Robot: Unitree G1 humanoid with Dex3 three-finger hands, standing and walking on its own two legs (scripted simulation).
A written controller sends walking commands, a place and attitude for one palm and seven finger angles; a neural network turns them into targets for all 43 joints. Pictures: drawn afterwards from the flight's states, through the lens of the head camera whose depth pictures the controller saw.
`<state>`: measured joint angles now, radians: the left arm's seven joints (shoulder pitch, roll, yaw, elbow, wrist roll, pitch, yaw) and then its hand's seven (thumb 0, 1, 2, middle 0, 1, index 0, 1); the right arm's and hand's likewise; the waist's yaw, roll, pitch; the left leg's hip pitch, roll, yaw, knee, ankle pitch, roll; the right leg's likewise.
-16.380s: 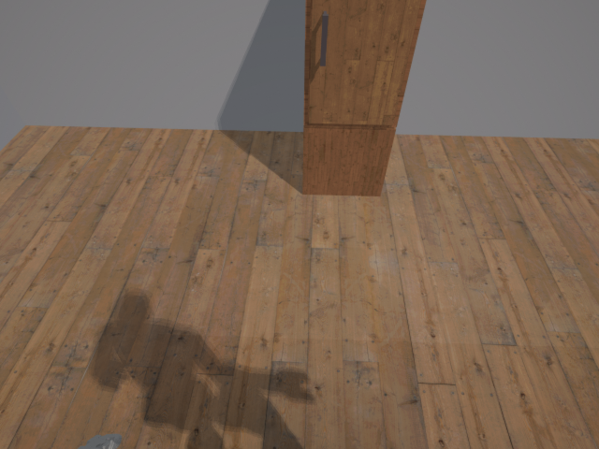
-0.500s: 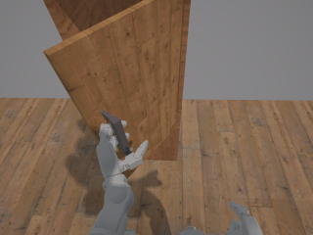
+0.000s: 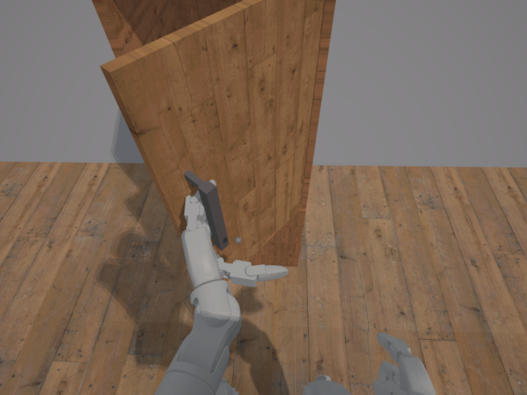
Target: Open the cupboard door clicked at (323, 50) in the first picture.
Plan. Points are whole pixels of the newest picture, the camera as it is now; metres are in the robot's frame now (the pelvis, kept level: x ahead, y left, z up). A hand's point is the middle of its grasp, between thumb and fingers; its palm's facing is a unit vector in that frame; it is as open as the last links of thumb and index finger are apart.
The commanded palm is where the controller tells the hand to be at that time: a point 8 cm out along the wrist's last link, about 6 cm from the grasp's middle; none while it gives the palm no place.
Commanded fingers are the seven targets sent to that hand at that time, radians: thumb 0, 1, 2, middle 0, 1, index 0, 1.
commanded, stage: slide the hand sideways off the handle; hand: left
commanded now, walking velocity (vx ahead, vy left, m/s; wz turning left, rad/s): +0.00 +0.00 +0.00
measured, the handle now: (207, 213) +0.38 +0.11 +0.06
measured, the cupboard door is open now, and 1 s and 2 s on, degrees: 50 52 52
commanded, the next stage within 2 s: draw the hand back to the body in 1.26 s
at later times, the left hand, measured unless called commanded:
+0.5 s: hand (226, 271) +0.28 +0.07 +0.06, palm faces -0.09 -1.00 +0.01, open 16.4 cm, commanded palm +0.26 +0.12 +0.05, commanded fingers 0.00 -0.50 0.30 -0.15 -0.30 -0.15 -0.30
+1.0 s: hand (188, 304) +0.24 +0.11 +0.05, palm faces -0.03 -1.00 -0.01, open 16.3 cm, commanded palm +0.21 +0.17 +0.05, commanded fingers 0.00 -0.50 0.30 -0.15 -0.30 -0.15 -0.30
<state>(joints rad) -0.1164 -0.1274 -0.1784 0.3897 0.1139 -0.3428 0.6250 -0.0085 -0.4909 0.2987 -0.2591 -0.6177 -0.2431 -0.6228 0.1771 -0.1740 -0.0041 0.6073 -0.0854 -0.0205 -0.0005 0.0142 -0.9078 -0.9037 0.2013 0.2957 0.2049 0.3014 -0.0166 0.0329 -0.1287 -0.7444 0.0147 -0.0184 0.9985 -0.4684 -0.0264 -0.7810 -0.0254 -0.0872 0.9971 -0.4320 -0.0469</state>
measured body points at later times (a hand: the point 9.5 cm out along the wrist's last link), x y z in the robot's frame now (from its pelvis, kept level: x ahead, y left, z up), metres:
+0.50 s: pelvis +0.00 +0.03 -0.01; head +0.05 +0.02 +0.44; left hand +0.28 +0.12 +0.06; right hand +0.17 -0.20 -0.09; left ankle +0.01 +0.14 -0.67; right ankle +0.04 -0.09 -0.67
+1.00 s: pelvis +0.02 +0.01 -0.01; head +0.08 +0.00 +0.43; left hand +0.23 +0.17 +0.05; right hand +0.21 -0.21 -0.09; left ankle +0.01 +0.14 -0.67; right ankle +0.04 -0.09 -0.67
